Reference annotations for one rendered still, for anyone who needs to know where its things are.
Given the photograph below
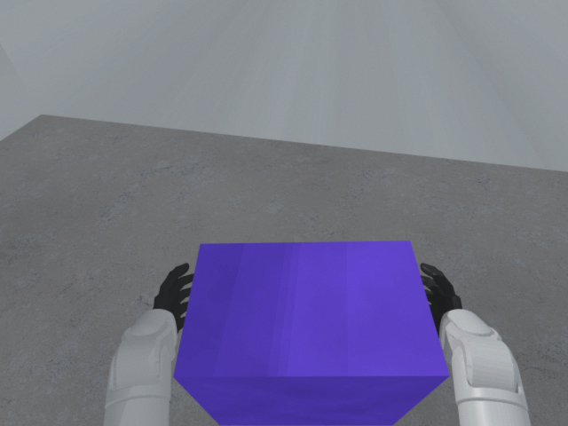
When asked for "carton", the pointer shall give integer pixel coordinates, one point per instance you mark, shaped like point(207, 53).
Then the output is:
point(308, 333)

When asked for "robot left forearm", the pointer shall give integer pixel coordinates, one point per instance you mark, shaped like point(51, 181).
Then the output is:
point(139, 381)

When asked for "left robot hand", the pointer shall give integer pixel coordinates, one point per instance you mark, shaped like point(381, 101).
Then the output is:
point(170, 296)

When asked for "robot right forearm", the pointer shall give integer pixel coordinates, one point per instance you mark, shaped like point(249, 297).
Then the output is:
point(487, 384)

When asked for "right robot hand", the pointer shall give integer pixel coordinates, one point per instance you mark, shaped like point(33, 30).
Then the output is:
point(442, 296)

